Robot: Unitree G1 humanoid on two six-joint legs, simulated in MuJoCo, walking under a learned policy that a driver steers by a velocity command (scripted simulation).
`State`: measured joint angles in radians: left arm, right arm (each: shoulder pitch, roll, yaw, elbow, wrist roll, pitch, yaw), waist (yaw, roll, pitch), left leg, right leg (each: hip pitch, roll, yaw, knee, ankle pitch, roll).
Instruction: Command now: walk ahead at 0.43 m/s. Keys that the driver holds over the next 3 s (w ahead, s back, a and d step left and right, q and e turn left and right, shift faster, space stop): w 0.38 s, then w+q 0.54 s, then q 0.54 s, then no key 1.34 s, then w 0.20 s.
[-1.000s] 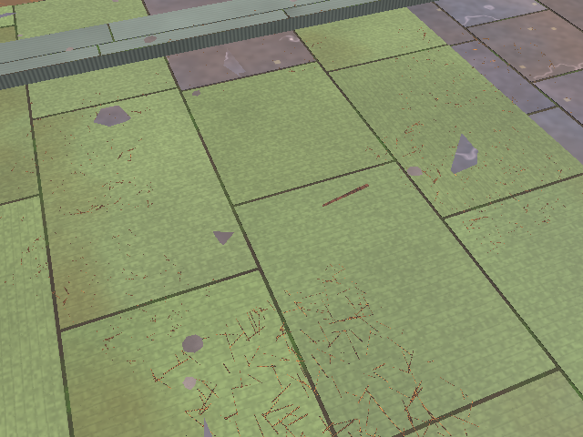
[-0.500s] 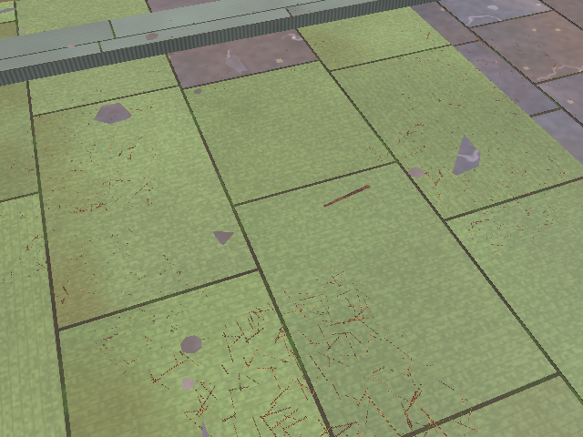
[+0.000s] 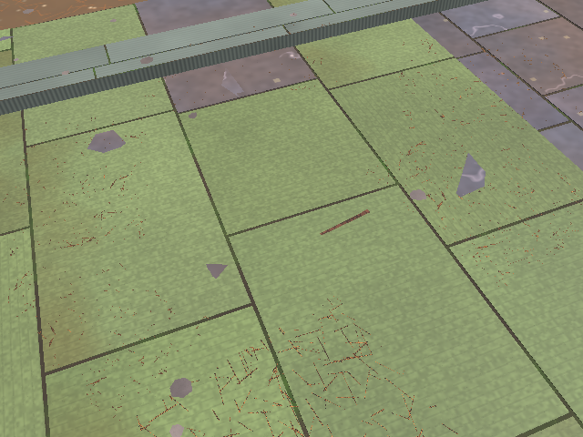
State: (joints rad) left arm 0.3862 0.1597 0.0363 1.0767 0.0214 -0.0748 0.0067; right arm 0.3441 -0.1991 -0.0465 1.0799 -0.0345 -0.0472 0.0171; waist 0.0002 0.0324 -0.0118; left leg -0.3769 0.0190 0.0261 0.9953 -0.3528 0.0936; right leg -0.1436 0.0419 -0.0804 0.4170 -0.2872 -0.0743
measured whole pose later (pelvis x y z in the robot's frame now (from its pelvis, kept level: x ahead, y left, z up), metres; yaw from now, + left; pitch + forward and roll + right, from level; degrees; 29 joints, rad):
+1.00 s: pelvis +0.56 +0.00 -0.01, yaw +17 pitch +1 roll +0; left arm 0.09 0.21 0.04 0.81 0.04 -0.08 0.01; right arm 0.34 -0.26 -0.08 0.92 -0.01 -0.05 -0.01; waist -0.06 0.03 0.06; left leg -0.35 -0.04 -0.04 1.15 -0.40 0.08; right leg -0.36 0.00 -0.08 0.51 -0.16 -0.03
